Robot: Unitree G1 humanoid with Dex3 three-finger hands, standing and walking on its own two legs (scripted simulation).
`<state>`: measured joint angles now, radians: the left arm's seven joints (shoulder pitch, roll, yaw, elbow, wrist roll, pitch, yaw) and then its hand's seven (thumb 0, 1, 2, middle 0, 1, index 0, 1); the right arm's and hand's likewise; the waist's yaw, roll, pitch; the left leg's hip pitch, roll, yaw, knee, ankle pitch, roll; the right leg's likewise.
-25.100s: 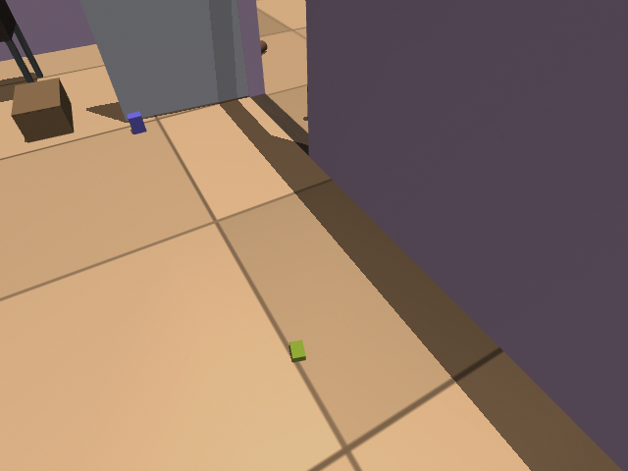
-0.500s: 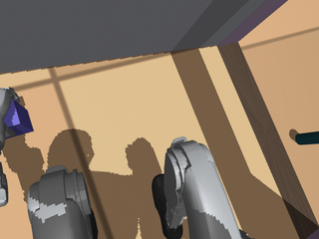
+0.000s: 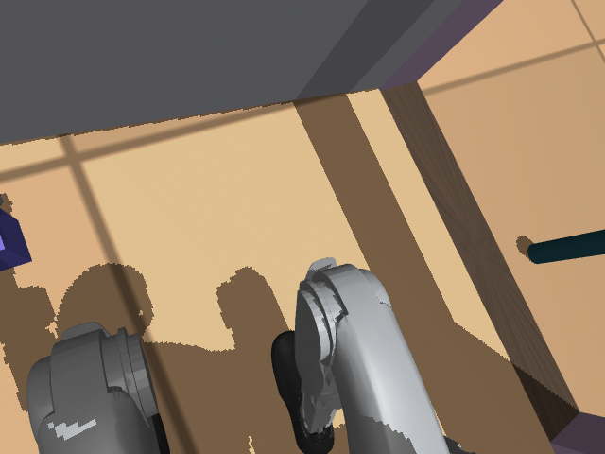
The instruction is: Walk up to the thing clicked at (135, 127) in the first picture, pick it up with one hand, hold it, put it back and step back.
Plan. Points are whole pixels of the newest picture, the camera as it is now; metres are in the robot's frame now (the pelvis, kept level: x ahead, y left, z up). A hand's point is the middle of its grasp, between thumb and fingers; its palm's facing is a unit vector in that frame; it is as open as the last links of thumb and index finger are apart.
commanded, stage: open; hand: left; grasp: from above
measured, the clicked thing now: out of the picture +0.45 +0.31 -0.25
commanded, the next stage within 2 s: withdraw in 0.60 s
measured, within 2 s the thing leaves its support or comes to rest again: neither
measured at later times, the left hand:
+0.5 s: hand out of the picture +0.45 +0.31 -0.21, palm faces -0.45 -0.12 -0.89, open 12.9 cm
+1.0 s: hand out of the picture +0.46 +0.31 -0.17, palm faces -0.37 -0.08 -0.93, open 14.0 cm
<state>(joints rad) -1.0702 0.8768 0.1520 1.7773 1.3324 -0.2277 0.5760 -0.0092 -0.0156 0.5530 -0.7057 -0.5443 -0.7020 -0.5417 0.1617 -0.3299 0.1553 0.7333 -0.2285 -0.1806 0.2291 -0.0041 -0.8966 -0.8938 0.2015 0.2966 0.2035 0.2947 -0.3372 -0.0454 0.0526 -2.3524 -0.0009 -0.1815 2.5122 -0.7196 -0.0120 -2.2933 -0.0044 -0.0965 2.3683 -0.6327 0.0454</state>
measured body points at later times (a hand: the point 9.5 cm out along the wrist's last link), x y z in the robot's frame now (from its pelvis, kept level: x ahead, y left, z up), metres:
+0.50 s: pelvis +0.00 +0.00 +0.00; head +0.27 +0.09 +0.35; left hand +0.47 +0.31 -0.16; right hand +0.04 -0.26 -0.08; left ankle +0.06 +0.13 -0.27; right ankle +0.11 -0.13 -0.27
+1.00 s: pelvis +0.01 +0.00 +0.01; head +0.26 +0.08 +0.38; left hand +0.48 +0.31 -0.12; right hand +0.05 -0.27 -0.08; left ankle +0.06 +0.13 -0.27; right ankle +0.11 -0.13 -0.27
